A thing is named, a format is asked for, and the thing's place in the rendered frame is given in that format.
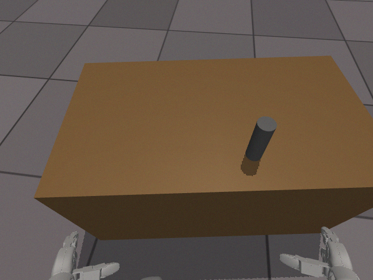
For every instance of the left robot hand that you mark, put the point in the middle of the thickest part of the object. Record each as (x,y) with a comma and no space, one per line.
(65,261)

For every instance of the right robot arm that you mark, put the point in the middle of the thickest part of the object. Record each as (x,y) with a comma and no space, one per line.
(341,273)

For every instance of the right robot hand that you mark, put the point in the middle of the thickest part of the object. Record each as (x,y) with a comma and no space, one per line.
(335,254)

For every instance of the can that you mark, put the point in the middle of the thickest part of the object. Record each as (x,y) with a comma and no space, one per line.
(260,138)

